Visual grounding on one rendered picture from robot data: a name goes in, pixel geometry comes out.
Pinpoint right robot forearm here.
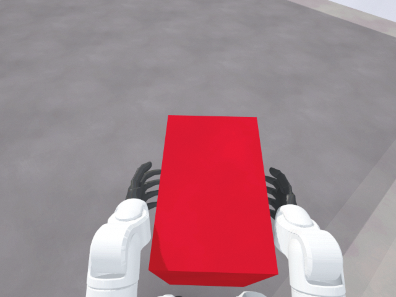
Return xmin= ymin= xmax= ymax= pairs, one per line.
xmin=274 ymin=204 xmax=346 ymax=297

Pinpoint robot left hand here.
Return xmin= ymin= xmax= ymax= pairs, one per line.
xmin=126 ymin=161 xmax=161 ymax=210

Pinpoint carton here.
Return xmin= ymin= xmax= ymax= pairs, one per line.
xmin=148 ymin=115 xmax=278 ymax=287

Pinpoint left robot forearm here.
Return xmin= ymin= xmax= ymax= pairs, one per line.
xmin=86 ymin=199 xmax=151 ymax=297

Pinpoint robot right hand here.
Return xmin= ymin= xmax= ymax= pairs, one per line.
xmin=265 ymin=167 xmax=297 ymax=219

